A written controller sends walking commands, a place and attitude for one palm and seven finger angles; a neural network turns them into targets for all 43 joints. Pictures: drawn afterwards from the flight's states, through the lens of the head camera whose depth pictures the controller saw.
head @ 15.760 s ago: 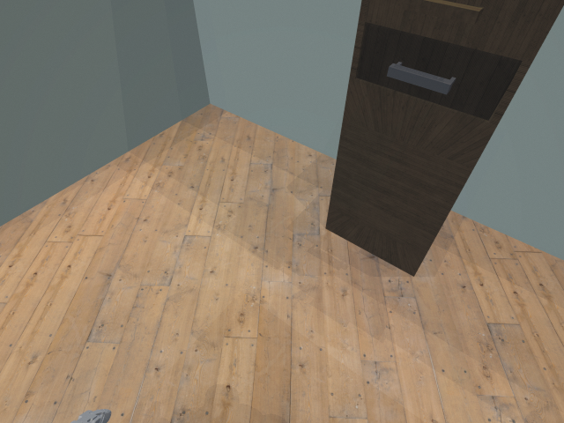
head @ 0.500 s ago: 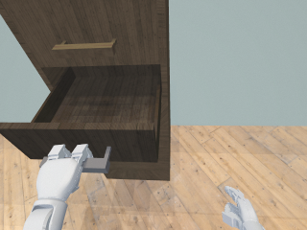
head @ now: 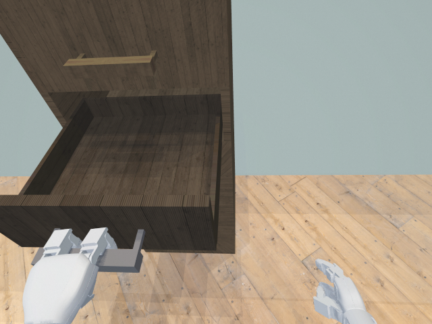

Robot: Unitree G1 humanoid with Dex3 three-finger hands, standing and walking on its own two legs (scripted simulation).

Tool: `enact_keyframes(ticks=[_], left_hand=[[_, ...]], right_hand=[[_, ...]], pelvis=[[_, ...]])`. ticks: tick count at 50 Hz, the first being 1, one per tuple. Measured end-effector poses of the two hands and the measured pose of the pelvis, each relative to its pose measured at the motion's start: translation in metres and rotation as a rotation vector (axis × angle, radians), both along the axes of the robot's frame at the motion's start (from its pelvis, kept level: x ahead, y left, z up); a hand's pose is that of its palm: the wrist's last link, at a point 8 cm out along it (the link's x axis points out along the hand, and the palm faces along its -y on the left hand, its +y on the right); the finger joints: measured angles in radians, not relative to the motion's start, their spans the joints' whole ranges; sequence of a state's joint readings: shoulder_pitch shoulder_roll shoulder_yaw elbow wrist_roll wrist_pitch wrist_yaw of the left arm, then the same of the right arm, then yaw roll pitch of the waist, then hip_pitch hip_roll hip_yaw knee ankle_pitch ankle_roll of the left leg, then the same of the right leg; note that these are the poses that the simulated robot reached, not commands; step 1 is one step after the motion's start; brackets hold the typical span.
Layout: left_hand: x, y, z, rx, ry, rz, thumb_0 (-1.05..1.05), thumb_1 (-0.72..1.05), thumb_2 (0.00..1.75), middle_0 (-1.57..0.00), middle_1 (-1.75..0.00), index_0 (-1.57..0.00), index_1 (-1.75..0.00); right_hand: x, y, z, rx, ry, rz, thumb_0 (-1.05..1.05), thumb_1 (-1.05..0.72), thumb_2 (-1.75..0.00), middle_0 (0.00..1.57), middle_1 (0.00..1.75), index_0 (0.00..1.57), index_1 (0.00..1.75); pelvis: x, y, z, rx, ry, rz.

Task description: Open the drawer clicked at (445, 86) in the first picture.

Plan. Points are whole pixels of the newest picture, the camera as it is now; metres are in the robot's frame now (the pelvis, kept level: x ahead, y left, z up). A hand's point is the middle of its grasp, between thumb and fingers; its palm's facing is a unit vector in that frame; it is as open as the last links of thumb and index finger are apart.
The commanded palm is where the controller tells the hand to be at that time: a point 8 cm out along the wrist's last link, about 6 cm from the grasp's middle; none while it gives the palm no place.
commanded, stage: open the thumb to release the handle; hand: left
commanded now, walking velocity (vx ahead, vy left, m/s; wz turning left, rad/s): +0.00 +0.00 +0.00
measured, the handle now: (93, 246) +0.22 +0.23 +0.08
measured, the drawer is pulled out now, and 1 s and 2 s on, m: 0.30 0.30 0.30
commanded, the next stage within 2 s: lift the hand off the handle in 0.58 s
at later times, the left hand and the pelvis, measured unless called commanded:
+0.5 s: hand (77, 281) +0.17 +0.24 +0.06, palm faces +0.06 -0.08 -1.00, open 10.6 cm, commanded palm +0.14 +0.24 +0.11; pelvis -0.02 +0.00 +0.00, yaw +2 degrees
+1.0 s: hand (82, 277) +0.17 +0.24 +0.06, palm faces +0.09 -0.09 -0.99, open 13.5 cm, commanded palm +0.15 +0.23 +0.12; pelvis -0.02 +0.00 +0.01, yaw +3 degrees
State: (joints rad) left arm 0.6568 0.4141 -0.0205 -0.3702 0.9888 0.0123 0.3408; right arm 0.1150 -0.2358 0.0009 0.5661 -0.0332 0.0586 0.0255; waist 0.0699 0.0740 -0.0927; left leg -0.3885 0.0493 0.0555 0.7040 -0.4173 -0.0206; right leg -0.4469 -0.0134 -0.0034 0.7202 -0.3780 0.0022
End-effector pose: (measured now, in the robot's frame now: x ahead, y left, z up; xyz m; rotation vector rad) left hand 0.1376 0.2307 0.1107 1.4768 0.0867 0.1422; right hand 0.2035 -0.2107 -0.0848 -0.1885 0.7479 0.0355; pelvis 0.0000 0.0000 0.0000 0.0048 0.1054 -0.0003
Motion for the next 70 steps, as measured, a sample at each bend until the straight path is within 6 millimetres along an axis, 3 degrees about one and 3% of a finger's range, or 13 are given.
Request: enact_keyframes(ticks=[9, 14, 29, 35, 57, 70], left_hand=[[0.004, 0.011, -0.002, 0.042, -0.024, 0.021, 0.02, 0.66, 0.77, -0.31, -1.35, -0.4, -1.33], [0.005, 0.015, 0.0, 0.008, -0.038, 0.075, 0.0, 0.56, 0.74, -0.35, -1.33, -0.39, -1.32], [0.004, 0.012, 0.001, 0.001, -0.014, 0.048, 0.0, -0.23, 0.41, -0.32, -1.23, -0.34, -1.23], [0.006, 0.015, 0.0, 0.004, -0.013, 0.043, 0.0, -0.41, 0.33, -0.31, -1.21, -0.33, -1.21], [0.013, 0.009, 0.009, 0.005, -0.011, 0.045, 0.0, -0.49, 0.3, -0.32, -1.2, -0.4, -1.28], [0.014, 0.005, 0.042, 0.016, -0.03, -0.006, 0.0, -0.49, 0.3, -0.36, -1.22, -0.42, -1.25]], right_hand=[[-0.009, -0.004, -0.008, -0.027, 0.028, -0.013, 0.01, -0.9, -0.9, 0.2, 0.3, 0.2, 0.3], [-0.014, -0.003, -0.011, -0.032, 0.043, -0.013, 0.01, -0.91, -0.9, 0.2, 0.3, 0.2, 0.3], [-0.009, 0.014, 0.0, -0.024, 0.005, 0.034, 0.01, -0.9, -0.9, 0.2, 0.3, 0.2, 0.3], [-0.009, 0.017, 0.002, -0.027, 0.009, 0.041, 0.01, -0.9, -0.9, 0.2, 0.3, 0.2, 0.3], [-0.014, 0.028, 0.0, -0.013, 0.031, 0.059, 0.01, -0.9, -0.9, 0.2, 0.3, 0.2, 0.3], [-0.009, 0.025, 0.011, -0.002, -0.007, 0.055, 0.01, -0.9, -0.9, 0.2, 0.3, 0.2, 0.3]], pelvis=[[-0.007, -0.002, -0.002, 0.001, -0.014, 0.015], [-0.01, -0.002, 0.0, 0.002, -0.027, 0.029], [-0.019, -0.001, 0.006, 0.002, -0.053, 0.038], [-0.021, 0.0, 0.007, 0.001, -0.058, 0.04], [-0.027, 0.001, 0.011, 0.005, -0.09, 0.05], [-0.029, -0.002, 0.019, 0.007, -0.128, 0.048]])
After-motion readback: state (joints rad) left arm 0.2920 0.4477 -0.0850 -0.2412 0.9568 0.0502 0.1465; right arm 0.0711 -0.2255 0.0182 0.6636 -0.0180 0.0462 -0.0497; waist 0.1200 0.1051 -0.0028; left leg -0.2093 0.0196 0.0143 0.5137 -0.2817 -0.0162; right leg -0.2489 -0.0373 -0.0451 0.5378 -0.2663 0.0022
